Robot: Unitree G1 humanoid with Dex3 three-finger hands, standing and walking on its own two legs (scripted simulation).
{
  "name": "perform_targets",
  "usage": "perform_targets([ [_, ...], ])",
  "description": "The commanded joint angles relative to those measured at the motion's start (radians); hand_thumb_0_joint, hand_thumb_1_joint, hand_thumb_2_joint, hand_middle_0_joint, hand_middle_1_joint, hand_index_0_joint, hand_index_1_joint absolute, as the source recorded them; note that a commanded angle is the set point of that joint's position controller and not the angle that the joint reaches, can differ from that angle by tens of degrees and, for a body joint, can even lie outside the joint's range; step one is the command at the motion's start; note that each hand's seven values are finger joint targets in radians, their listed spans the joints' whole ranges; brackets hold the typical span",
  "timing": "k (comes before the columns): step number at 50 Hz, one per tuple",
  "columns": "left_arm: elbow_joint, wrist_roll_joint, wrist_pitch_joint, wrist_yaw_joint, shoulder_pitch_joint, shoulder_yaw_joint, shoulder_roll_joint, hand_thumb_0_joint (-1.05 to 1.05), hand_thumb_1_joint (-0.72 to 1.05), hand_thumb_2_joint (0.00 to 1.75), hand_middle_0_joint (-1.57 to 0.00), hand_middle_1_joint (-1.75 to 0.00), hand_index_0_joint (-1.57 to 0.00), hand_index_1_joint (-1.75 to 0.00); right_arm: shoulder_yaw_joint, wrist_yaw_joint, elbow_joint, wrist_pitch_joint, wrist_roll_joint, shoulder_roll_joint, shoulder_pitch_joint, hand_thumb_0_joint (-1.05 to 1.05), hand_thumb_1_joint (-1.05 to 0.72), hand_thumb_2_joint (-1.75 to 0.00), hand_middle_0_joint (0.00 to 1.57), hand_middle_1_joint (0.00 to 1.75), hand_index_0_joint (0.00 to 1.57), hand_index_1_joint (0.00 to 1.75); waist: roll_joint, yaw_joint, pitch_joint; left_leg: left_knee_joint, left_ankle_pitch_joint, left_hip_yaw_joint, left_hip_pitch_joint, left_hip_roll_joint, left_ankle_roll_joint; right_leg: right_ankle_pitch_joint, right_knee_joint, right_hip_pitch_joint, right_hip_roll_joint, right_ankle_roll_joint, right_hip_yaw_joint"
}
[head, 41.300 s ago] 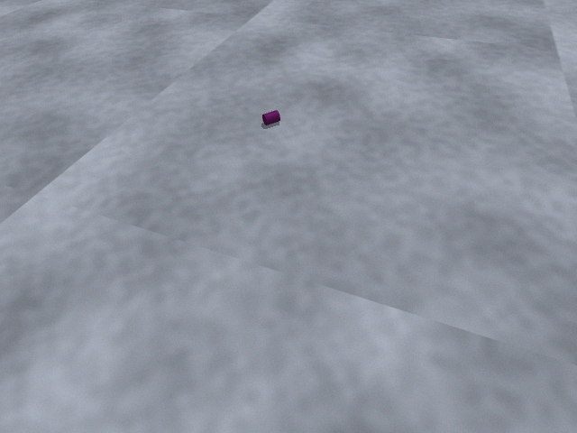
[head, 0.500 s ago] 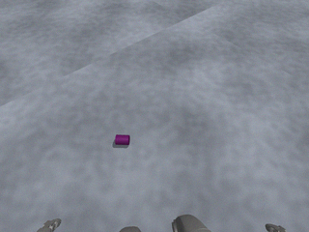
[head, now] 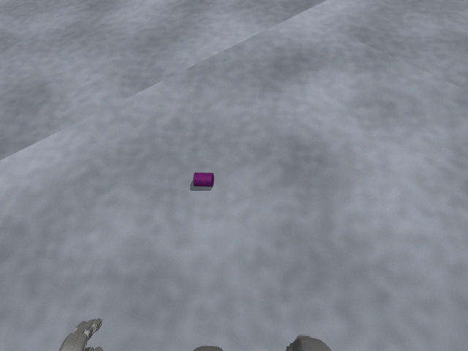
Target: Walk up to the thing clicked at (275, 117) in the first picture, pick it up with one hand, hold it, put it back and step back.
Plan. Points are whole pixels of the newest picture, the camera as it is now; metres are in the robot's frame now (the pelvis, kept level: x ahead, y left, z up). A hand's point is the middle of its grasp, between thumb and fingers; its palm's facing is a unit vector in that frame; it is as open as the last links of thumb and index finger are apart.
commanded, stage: step back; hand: left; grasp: from above
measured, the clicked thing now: (203, 179) +0.94 +0.24 -0.72
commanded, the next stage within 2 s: stand in 1.46 s
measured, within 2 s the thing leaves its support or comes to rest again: neither
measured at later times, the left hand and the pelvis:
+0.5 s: hand out of the picture -0.10 +0.26 -0.13, palm faces -0.05 -0.92 -0.40, open 7.4 cm; pelvis -0.15 +0.00 +0.01, yaw -4 degrees
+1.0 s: hand out of the picture -0.07 +0.27 -0.13, palm faces +0.01 -0.92 -0.38, open 7.4 cm; pelvis -0.14 +0.00 +0.01, yaw -1 degrees
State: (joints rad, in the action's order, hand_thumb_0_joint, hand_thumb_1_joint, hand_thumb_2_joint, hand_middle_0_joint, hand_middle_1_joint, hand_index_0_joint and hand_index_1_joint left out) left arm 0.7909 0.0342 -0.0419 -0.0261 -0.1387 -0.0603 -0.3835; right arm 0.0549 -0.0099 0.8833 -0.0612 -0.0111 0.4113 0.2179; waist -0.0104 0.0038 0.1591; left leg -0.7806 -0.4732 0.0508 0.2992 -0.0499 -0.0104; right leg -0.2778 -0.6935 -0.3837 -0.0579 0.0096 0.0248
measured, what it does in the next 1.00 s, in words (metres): walks backwards: left foot, then right foot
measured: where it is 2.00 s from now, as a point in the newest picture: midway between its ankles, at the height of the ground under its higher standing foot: outside the picture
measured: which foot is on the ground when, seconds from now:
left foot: up 0.00-0.00, down 0.02-0.38, up 0.40-0.60, down 0.62-1.00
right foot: down 0.00-0.04, up 0.06-0.32, down 0.34-1.00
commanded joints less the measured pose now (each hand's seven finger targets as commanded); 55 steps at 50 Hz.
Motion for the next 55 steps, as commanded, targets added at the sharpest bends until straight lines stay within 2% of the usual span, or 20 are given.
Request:
perform_targets([
  [1,-0.073,-0.019,-0.002,-0.012,-0.022,-0.050,-0.212,0.00,0.90,0.90,-0.20,-0.30,-0.20,-0.30,0.073,-0.010,-0.059,0.039,-0.027,0.212,0.061,0.00,-0.90,-0.90,0.20,0.30,0.20,0.30,0.039,0.002,-0.234,0.389,0.343,0.161,-0.157,0.159,0.076,0.230,-0.042,0.049,-0.096,-0.078,-0.157],
  [2,-0.095,-0.030,0.004,-0.017,0.021,-0.041,-0.192,0.00,0.90,0.90,-0.20,-0.30,-0.20,-0.30,0.088,0.002,-0.089,0.031,-0.022,0.331,-0.012,0.00,-0.90,-0.90,0.20,0.30,0.20,0.30,-0.228,-0.006,-0.203,0.422,0.457,0.414,-0.095,0.369,0.224,-0.191,-0.194,-0.088,0.091,-0.021,0.022],
  [3,-0.090,-0.018,0.003,-0.029,0.088,-0.068,-0.224,0.00,0.90,0.90,-0.20,-0.30,-0.20,-0.30,0.095,0.005,-0.099,0.036,-0.026,0.360,-0.014,0.00,-0.90,-0.90,0.20,0.30,0.20,0.30,-0.238,-0.063,-0.187,0.459,0.509,0.532,0.039,0.454,0.339,-0.390,-0.414,-0.041,0.099,-0.010,-0.099],
  [6,-0.026,-0.038,-0.009,-0.022,-0.004,-0.063,-0.198,0.00,0.90,0.90,-0.20,-0.30,-0.20,-0.30,0.055,-0.013,-0.105,0.042,-0.034,0.241,-0.109,0.00,-0.90,-0.90,0.20,0.30,0.20,0.30,-0.081,0.027,-0.168,0.363,0.642,0.233,0.018,0.306,0.244,-0.265,-0.618,-0.067,0.151,-0.039,-0.204],
  [13,0.003,-0.011,0.037,0.003,-0.035,-0.048,-0.181,0.00,0.90,0.90,-0.20,-0.30,-0.20,-0.30,0.065,-0.008,-0.090,0.041,-0.029,0.221,-0.038,0.00,-0.90,-0.90,0.20,0.30,0.20,0.30,-0.143,-0.034,-0.231,0.339,0.306,0.212,-0.199,0.288,0.236,-0.250,-0.051,0.006,0.073,-0.003,-0.069],
  [16,0.087,-0.001,0.057,0.007,-0.144,-0.053,-0.167,0.00,0.90,0.90,-0.20,-0.30,-0.20,-0.30,0.061,0.002,-0.077,0.021,-0.024,0.230,-0.071,0.00,-0.90,-0.90,0.20,0.30,0.20,0.30,-0.154,0.018,-0.218,0.292,0.176,0.142,-0.057,0.242,0.172,-0.072,0.354,0.246,0.107,-0.045,0.001],
  [18,0.091,0.024,0.073,0.004,-0.160,-0.086,-0.266,0.00,0.90,0.90,-0.20,-0.30,-0.20,-0.30,0.031,0.010,-0.095,0.026,-0.015,0.129,-0.068,0.00,-0.90,-0.90,0.20,0.30,0.20,0.30,0.119,0.027,-0.176,0.062,-0.012,0.048,0.292,0.073,0.044,-0.305,0.409,0.357,-0.123,-0.127,-0.435],
  [19,0.064,0.021,0.067,0.003,-0.072,-0.102,-0.373,0.00,0.90,0.90,-0.20,-0.30,-0.20,-0.30,0.042,-0.006,-0.104,0.028,-0.016,0.151,-0.156,0.00,-0.90,-0.90,0.20,0.30,0.20,0.30,0.235,0.076,-0.105,-0.073,-0.095,0.095,0.205,0.036,0.007,-0.451,0.479,0.027,-0.340,-0.261,-0.622],
  [20,0.047,0.015,0.073,0.005,-0.010,-0.096,-0.346,0.00,0.90,0.90,-0.20,-0.30,-0.20,-0.30,0.057,-0.004,-0.088,0.028,-0.015,0.196,-0.160,0.00,-0.90,-0.90,0.20,0.30,0.20,0.30,0.142,0.045,-0.007,-0.169,-0.039,0.153,0.154,0.059,-0.004,-0.482,0.486,-0.103,-0.335,-0.265,-0.601],
  [22,0.041,0.008,0.086,-0.001,0.053,-0.073,-0.262,0.00,0.90,0.90,-0.20,-0.30,-0.20,-0.30,0.048,0.003,-0.031,0.044,-0.002,0.166,-0.082,0.00,-0.90,-0.90,0.20,0.30,0.20,0.30,0.058,-0.002,-0.033,-0.188,0.074,0.127,0.175,-0.004,-0.002,-0.121,0.375,0.042,-0.186,-0.192,-0.344],
  [27,0.067,0.018,0.080,0.017,-0.033,-0.076,-0.263,0.00,0.90,0.90,-0.20,-0.30,-0.20,-0.30,0.039,0.022,-0.025,0.072,-0.017,0.149,-0.101,0.00,-0.90,-0.90,0.20,0.30,0.20,0.30,0.178,0.057,-0.059,0.089,0.007,-0.009,0.096,0.030,-0.013,-0.281,0.377,0.126,-0.166,-0.177,-0.283],
  [30,0.071,0.008,0.060,0.026,-0.020,-0.055,-0.247,0.00,0.90,0.90,-0.20,-0.30,-0.20,-0.30,0.051,0.018,0.021,0.095,-0.018,0.136,-0.032,0.00,-0.90,-0.90,0.20,0.30,0.20,0.30,0.142,0.012,-0.087,0.392,0.128,-0.065,-0.125,0.003,0.016,-0.139,0.256,0.090,-0.131,-0.144,-0.205],
  [31,0.074,0.004,0.057,0.028,-0.047,-0.036,-0.200,0.00,0.90,0.90,-0.20,-0.30,-0.20,-0.30,0.062,0.011,0.033,0.106,-0.026,0.153,0.003,0.00,-0.90,-0.90,0.20,0.30,0.20,0.30,0.075,-0.006,-0.134,0.424,0.171,0.039,-0.262,0.055,0.034,-0.021,0.133,0.016,-0.097,-0.113,-0.158],
  [32,0.071,-0.016,0.056,0.033,-0.038,-0.017,-0.139,0.00,0.90,0.90,-0.20,-0.30,-0.20,-0.30,0.072,0.006,0.033,0.112,-0.030,0.221,0.014,0.00,-0.90,-0.90,0.20,0.30,0.20,0.30,-0.127,-0.016,-0.162,0.499,0.000,0.388,-0.307,0.260,0.123,-0.128,-0.017,-0.143,0.026,-0.043,-0.053],
  [34,0.083,-0.015,0.054,0.026,0.006,-0.046,-0.227,0.00,0.90,0.90,-0.20,-0.30,-0.20,-0.30,0.079,0.010,0.026,0.118,-0.026,0.263,0.018,0.00,-0.90,-0.90,0.20,0.30,0.20,0.30,-0.060,-0.022,-0.108,0.557,-0.213,0.498,-0.113,0.365,0.245,-0.282,-0.189,-0.086,0.013,-0.040,-0.098],
  [43,0.180,0.000,0.079,0.027,-0.123,-0.060,-0.196,0.00,0.90,0.90,-0.20,-0.30,-0.20,-0.30,0.040,0.014,0.004,0.079,-0.013,0.157,-0.073,0.00,-0.90,-0.90,0.20,0.30,0.20,0.30,-0.057,0.056,-0.119,0.342,-0.120,0.132,0.204,0.163,0.086,-0.055,0.255,0.372,0.075,-0.044,-0.006],
  [45,0.176,0.010,0.090,0.020,-0.138,-0.080,-0.311,0.00,0.90,0.90,-0.20,-0.30,-0.20,-0.30,0.027,0.008,-0.008,0.076,-0.011,0.102,-0.097,0.00,-0.90,-0.90,0.20,0.30,0.20,0.30,0.185,0.080,-0.090,-0.026,-0.098,0.034,0.291,-0.016,0.021,-0.544,0.514,0.251,-0.254,-0.179,-0.525],
  [46,0.140,0.012,0.096,0.020,-0.053,-0.085,-0.330,0.00,0.90,0.90,-0.20,-0.30,-0.20,-0.30,0.043,0.003,0.008,0.077,-0.019,0.158,-0.079,0.00,-0.90,-0.90,0.20,0.30,0.20,0.30,0.134,0.054,-0.022,-0.112,-0.064,0.063,0.253,0.044,0.007,-0.564,0.528,0.142,-0.339,-0.242,-0.581],
  [50,0.129,0.003,0.110,0.015,0.010,-0.066,-0.260,0.00,0.90,0.90,-0.20,-0.30,-0.20,-0.30,0.037,0.010,0.055,0.097,-0.010,0.134,-0.010,0.00,-0.90,-0.90,0.20,0.30,0.20,0.30,0.130,0.020,-0.085,0.004,0.020,0.046,0.156,0.084,0.012,-0.009,0.398,0.205,-0.233,-0.199,-0.297],
  [55,0.126,-0.018,0.083,0.022,0.032,-0.026,-0.211,0.00,0.90,0.90,-0.20,-0.30,-0.20,-0.30,0.044,0.007,0.086,0.107,-0.019,0.118,0.002,0.00,-0.90,-0.90,0.20,0.30,0.20,0.30,0.098,-0.015,-0.154,0.347,0.359,-0.029,-0.180,0.058,0.026,0.314,0.166,0.091,-0.114,-0.095,-0.086],
])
